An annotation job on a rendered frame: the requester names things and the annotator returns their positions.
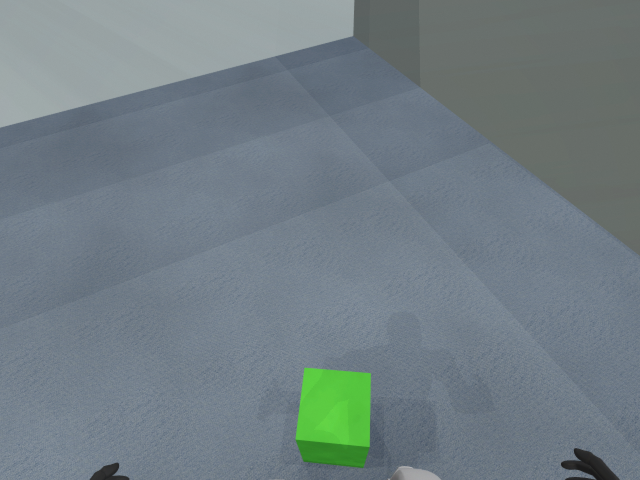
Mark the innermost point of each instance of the right robot hand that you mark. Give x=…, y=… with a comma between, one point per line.
x=589, y=464

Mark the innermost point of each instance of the carton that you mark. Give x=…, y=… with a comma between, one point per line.
x=334, y=417

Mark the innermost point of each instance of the right robot shin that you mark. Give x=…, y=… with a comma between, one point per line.
x=402, y=467

